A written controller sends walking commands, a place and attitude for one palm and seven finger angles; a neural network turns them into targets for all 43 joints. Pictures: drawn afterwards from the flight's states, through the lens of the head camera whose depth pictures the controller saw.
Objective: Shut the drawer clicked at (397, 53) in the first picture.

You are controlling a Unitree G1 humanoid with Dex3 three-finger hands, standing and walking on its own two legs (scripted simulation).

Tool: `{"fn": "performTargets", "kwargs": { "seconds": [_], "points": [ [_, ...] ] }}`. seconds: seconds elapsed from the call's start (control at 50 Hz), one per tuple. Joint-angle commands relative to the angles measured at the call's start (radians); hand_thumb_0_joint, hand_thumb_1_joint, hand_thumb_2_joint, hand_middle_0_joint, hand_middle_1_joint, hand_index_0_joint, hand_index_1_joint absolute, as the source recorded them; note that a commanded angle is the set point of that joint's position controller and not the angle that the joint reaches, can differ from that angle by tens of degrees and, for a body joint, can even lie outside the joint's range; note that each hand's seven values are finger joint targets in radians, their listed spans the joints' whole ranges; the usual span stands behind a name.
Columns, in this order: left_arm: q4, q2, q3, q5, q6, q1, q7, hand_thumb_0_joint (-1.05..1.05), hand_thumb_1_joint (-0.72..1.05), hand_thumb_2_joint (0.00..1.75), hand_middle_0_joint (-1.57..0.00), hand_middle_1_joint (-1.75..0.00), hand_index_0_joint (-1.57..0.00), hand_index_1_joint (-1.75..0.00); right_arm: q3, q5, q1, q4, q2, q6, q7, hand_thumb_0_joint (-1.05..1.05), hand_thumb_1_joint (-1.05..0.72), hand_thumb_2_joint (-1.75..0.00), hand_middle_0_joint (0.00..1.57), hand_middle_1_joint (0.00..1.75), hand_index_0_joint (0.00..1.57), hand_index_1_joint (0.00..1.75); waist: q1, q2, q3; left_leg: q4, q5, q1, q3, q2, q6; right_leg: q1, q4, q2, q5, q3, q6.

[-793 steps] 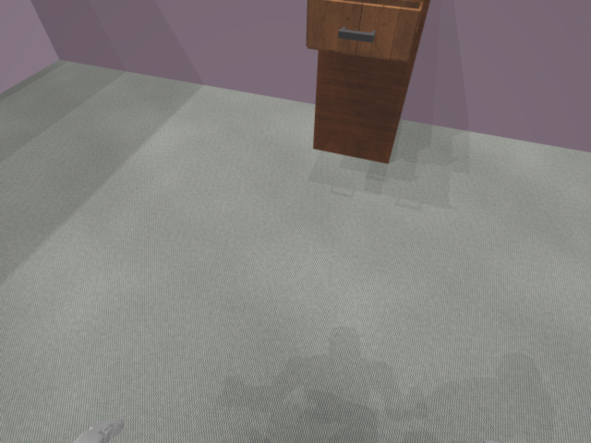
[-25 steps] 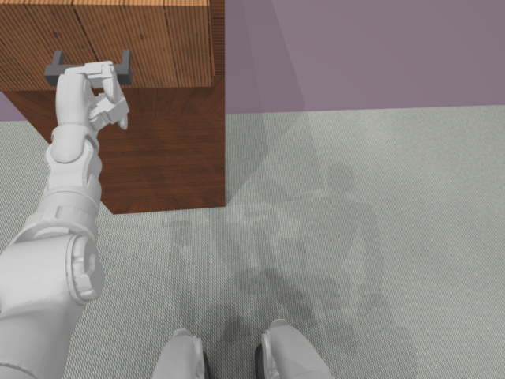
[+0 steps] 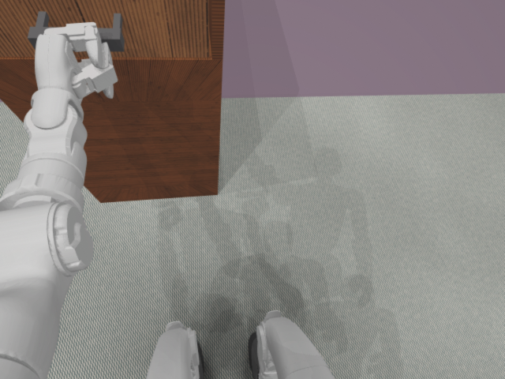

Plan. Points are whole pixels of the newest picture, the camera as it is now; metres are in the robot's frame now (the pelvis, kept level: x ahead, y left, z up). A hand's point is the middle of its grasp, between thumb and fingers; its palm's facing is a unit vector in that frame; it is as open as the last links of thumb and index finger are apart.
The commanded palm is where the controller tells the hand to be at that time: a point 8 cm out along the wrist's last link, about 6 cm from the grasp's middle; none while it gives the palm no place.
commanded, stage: push the drawer shut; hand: left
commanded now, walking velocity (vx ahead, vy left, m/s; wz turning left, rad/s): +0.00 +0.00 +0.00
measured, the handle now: (79, 29) +0.64 +0.18 +0.08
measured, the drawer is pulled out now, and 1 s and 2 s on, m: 0.00 0.00 0.00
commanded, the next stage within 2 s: pull the fist back off the drawer in 0.12 s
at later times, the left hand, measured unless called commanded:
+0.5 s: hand (108, 65) +0.56 +0.14 +0.08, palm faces -0.01 -1.00 -0.05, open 3.3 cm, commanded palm +0.56 +0.17 +0.08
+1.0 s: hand (98, 78) +0.55 +0.15 +0.08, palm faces +0.01 -1.00 -0.02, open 3.2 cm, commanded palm +0.52 +0.18 +0.08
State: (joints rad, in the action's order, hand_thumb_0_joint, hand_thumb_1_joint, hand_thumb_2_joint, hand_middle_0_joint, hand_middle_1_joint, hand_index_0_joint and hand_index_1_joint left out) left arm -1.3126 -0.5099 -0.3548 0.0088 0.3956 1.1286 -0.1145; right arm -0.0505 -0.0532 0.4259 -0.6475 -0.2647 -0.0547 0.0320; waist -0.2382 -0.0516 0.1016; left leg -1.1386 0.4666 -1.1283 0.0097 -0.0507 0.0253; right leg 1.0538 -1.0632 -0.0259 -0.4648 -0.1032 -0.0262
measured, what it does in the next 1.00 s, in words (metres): stands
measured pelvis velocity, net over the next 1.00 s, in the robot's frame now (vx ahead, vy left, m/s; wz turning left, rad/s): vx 0.01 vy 0.01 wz -0.02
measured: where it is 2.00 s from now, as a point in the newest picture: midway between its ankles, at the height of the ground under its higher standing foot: outside the picture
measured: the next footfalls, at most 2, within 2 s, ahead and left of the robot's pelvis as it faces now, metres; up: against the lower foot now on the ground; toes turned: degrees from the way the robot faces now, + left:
none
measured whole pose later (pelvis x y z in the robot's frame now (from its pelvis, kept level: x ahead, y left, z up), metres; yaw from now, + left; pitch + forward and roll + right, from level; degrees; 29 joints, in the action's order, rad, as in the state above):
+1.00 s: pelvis +0.01 +0.01 +0.01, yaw -1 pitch +24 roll -4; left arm -1.16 -0.43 -0.34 -0.05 0.38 0.96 -0.10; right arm -0.04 -0.03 0.42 -0.61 -0.26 -0.07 0.05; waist -0.20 -0.05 0.12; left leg -1.10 0.48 -1.04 -0.02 -0.05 0.04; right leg 0.98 -1.02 -0.03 -0.47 -0.07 -0.01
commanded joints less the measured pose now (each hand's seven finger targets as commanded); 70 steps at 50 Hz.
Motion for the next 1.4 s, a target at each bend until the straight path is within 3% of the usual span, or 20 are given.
{"fn": "performTargets", "kwargs": {
  "seconds": [0.0, 0.08, 0.2, 0.24, 0.26, 0.38, 0.44, 0.52, 0.7, 0.78, 0.82, 0.9, 0.98, 1.0, 1.06, 1.1, 1.12, 1.2, 1.3, 1.38],
  "points": [
    [0.244, -0.217, 0.011, 0.002, 0.059, 0.705, 0.052, 0.00, 0.90, 0.90, -1.40, -1.60, -1.40, -1.60, 0.067, -0.005, 0.238, 0.001, -0.195, 0.016, -0.015, 0.00, -0.90, -0.90, 0.20, 0.30, 0.20, 0.30, -0.117, -0.165, 0.502, 0.092, -0.280, 0.475, 0.086, 0.016, 0.019, -0.055, 0.152, -0.034, 0.178, 0.066, 0.010],
    [0.272, -0.215, 0.029, 0.010, 0.069, 0.767, 0.059, 0.00, 0.90, 0.90, -1.40, -1.60, -1.40, -1.60, 0.065, -0.010, 0.241, -0.003, -0.198, 0.028, -0.017, 0.00, -0.90, -0.90, 0.20, 0.30, 0.20, 0.30, -0.125, -0.225, 0.554, 0.087, -0.285, 0.530, 0.107, 0.012, 0.013, -0.008, 0.135, -0.035, 0.166, 0.059, 0.003],
    [0.214, -0.212, 0.063, 0.016, 0.044, 0.804, 0.073, 0.00, 0.90, 0.90, -1.40, -1.60, -1.40, -1.60, 0.052, -0.006, 0.234, -0.007, -0.209, 0.050, -0.024, 0.00, -0.90, -0.90, 0.20, 0.30, 0.20, 0.30, -0.155, -0.216, 0.482, 0.108, -0.139, 0.464, 0.118, 0.010, 0.015, 0.041, 0.143, -0.034, 0.081, 0.057, 0.003],
    [0.222, -0.202, 0.071, 0.019, 0.043, 0.817, 0.074, 0.00, 0.90, 0.90, -1.40, -1.60, -1.40, -1.60, 0.051, -0.008, 0.234, -0.001, -0.210, 0.055, -0.022, 0.00, -0.90, -0.90, 0.20, 0.30, 0.20, 0.30, -0.151, -0.239, 0.511, 0.111, -0.128, 0.483, 0.126, 0.013, 0.013, 0.053, 0.135, -0.033, 0.074, 0.053, 0.000],
    [0.224, -0.244, 0.036, 0.018, 0.042, 0.811, 0.077, 0.00, 0.90, 0.90, -1.40, -1.60, -1.40, -1.60, 0.051, -0.010, 0.235, -0.001, -0.213, 0.059, -0.023, 0.00, -0.90, -0.90, 0.20, 0.30, 0.20, 0.30, -0.140, -0.236, 0.531, 0.103, -0.130, 0.473, 0.122, 0.014, 0.015, 0.036, 0.134, -0.032, 0.075, 0.056, 0.000],
    [0.194, -0.305, -0.006, 0.015, 0.024, 0.768, 0.057, 0.00, 0.90, 0.90, -1.40, -1.60, -1.40, -1.60, 0.042, -0.008, 0.234, 0.018, -0.215, 0.063, -0.019, 0.00, -0.90, -0.90, 0.20, 0.30, 0.20, 0.30, -0.115, -0.198, 0.524, 0.097, -0.102, 0.382, 0.100, 0.020, 0.020, -0.037, 0.138, -0.033, 0.057, 0.066, 0.001],
    [0.165, -0.267, 0.005, 0.007, 0.015, 0.716, 0.044, 0.00, 0.90, 0.90, -1.40, -1.60, -1.40, -1.60, 0.043, -0.005, 0.230, 0.022, -0.215, 0.062, -0.013, 0.00, -0.90, -0.90, 0.20, 0.30, 0.20, 0.30, -0.111, -0.177, 0.495, 0.104, -0.088, 0.381, 0.107, 0.016, 0.018, -0.017, 0.138, -0.033, 0.050, 0.058, 0.001],
    [0.194, -0.328, -0.044, -0.003, 0.012, 0.672, 0.034, 0.00, 0.90, 0.90, -1.40, -1.60, -1.40, -1.60, 0.042, -0.002, 0.229, 0.040, -0.218, 0.061, -0.013, 0.00, -0.90, -0.90, 0.20, 0.30, 0.20, 0.30, -0.080, -0.172, 0.506, 0.106, -0.083, 0.343, 0.090, 0.020, 0.021, -0.073, 0.138, -0.032, 0.045, 0.069, 0.000],
    [0.279, -0.259, -0.044, -0.024, 0.014, 0.472, 0.021, 0.00, 0.90, 0.90, -1.40, -1.60, -1.40, -1.60, 0.060, 0.009, 0.213, 0.064, -0.208, 0.032, -0.004, 0.00, -0.90, -0.90, 0.20, 0.30, 0.20, 0.30, -0.026, -0.141, 0.542, 0.128, -0.210, 0.443, 0.083, 0.010, 0.014, -0.112, 0.141, -0.034, 0.127, 0.056, 0.004],
    [0.369, -0.233, -0.058, -0.041, 0.033, 0.353, 0.020, 0.00, 0.90, 0.90, -1.40, -1.60, -1.40, -1.60, 0.073, 0.011, 0.206, 0.081, -0.200, 0.014, 0.003, 0.00, -0.90, -0.90, 0.20, 0.30, 0.20, 0.30, 0.021, -0.135, 0.597, 0.137, -0.334, 0.514, 0.068, 0.012, 0.008, -0.188, 0.141, -0.038, 0.224, 0.055, 0.002],
    [0.380, -0.155, -0.012, -0.053, 0.040, 0.325, 0.016, 0.00, 0.90, 0.90, -1.40, -1.60, -1.40, -1.60, 0.079, 0.013, 0.201, 0.078, -0.191, 0.009, 0.009, 0.00, -0.90, -0.90, 0.20, 0.30, 0.20, 0.30, 0.010, -0.130, 0.572, 0.136, -0.370, 0.541, 0.063, 0.013, 0.008, -0.182, 0.148, -0.040, 0.263, 0.054, 0.002],
    [0.379, -0.130, -0.006, -0.067, 0.054, 0.326, 0.016, 0.00, 0.90, 0.90, -1.40, -1.60, -1.40, -1.60, 0.090, 0.019, 0.201, 0.057, -0.190, -0.005, 0.007, 0.00, -0.90, -0.90, 0.20, 0.30, 0.20, 0.30, -0.006, -0.072, 0.509, 0.140, -0.389, 0.530, 0.057, 0.016, 0.011, -0.203, 0.164, -0.042, 0.303, 0.057, 0.007],
    [0.388, -0.072, 0.034, -0.070, 0.081, 0.327, 0.010, 0.00, 0.90, 0.90, -1.40, -1.60, -1.40, -1.60, 0.096, 0.018, 0.191, 0.040, -0.181, -0.012, 0.009, 0.00, -0.90, -0.90, 0.20, 0.30, 0.20, 0.30, -0.004, -0.108, 0.493, 0.134, -0.463, 0.592, 0.064, 0.015, 0.001, -0.171, 0.155, -0.039, 0.340, 0.051, 0.003],
    [0.368, -0.073, 0.029, -0.068, 0.082, 0.290, 0.008, 0.00, 0.90, 0.90, -1.40, -1.60, -1.40, -1.60, 0.096, 0.018, 0.191, 0.042, -0.181, -0.015, 0.010, 0.00, -0.90, -0.90, 0.20, 0.30, 0.20, 0.30, 0.006, -0.097, 0.488, 0.136, -0.472, 0.587, 0.061, 0.019, 0.001, -0.185, 0.155, -0.040, 0.350, 0.052, 0.001],
    [0.541, -0.125, -0.029, -0.093, 0.086, 0.067, -0.010, 0.00, 0.90, 0.90, -1.40, -1.60, -1.40, -1.60, 0.104, 0.032, 0.163, 0.103, -0.175, -0.032, 0.014, 0.00, -0.90, -0.90, 0.20, 0.30, 0.20, 0.30, 0.109, -0.166, 0.658, 0.168, -0.688, 0.719, 0.043, 0.023, -0.006, -0.344, 0.161, -0.036, 0.505, 0.058, -0.004],
    [0.679, -0.097, -0.012, -0.125, 0.062, -0.079, -0.028, 0.00, 0.90, 0.90, -1.40, -1.60, -1.40, -1.60, 0.106, 0.048, 0.132, 0.141, -0.161, -0.034, 0.019, 0.00, -0.90, -0.90, 0.20, 0.30, 0.20, 0.30, 0.140, -0.156, 0.697, 0.192, -0.771, 0.756, 0.027, 0.025, -0.004, -0.454, 0.188, -0.036, 0.612, 0.062, -0.001],
    [0.708, -0.090, -0.008, -0.136, 0.044, -0.184, -0.038, 0.00, 0.90, 0.90, -1.40, -1.60, -1.40, -1.60, 0.107, 0.055, 0.128, 0.156, -0.159, -0.035, 0.020, 0.00, -0.90, -0.90, 0.20, 0.30, 0.20, 0.30, 0.156, -0.139, 0.693, 0.204, -0.805, 0.757, 0.026, 0.025, -0.003, -0.491, 0.194, -0.036, 0.648, 0.062, -0.002],
    [0.908, -0.002, 0.047, -0.202, -0.031, -0.323, -0.047, 0.00, 0.90, 0.90, -1.40, -1.60, -1.40, -1.60, 0.111, 0.089, 0.061, 0.196, -0.143, -0.027, 0.009, 0.00, -0.90, -0.90, 0.20, 0.30, 0.20, 0.30, 0.144, 0.013, 0.545, 0.275, -0.680, 0.677, -0.017, 0.034, 0.019, -0.639, 0.269, -0.031, 0.740, 0.068, 0.016],
    [1.014, 0.035, 0.067, -0.233, -0.051, -0.459, -0.038, 0.00, 0.90, 0.90, -1.40, -1.60, -1.40, -1.60, 0.102, 0.099, -0.009, 0.199, -0.137, 0.005, -0.017, 0.00, -0.90, -0.90, 0.20, 0.30, 0.20, 0.30, 0.141, 0.051, 0.364, 0.349, -0.540, 0.677, -0.023, 0.044, 0.021, -0.660, 0.330, -0.029, 0.647, 0.065, 0.017],
    [1.107, 0.082, 0.136, -0.232, -0.078, -0.544, -0.077, 0.00, 0.90, 0.90, -1.40, -1.60, -1.40, -1.60, 0.098, 0.105, -0.055, 0.202, -0.127, 0.027, -0.026, 0.00, -0.90, -0.90, 0.20, 0.30, 0.20, 0.30, 0.148, -0.056, 0.349, 0.359, -0.670, 0.802, -0.008, 0.034, 0.016, -0.633, 0.346, -0.019, 0.658, 0.061, 0.016]
  ]
}}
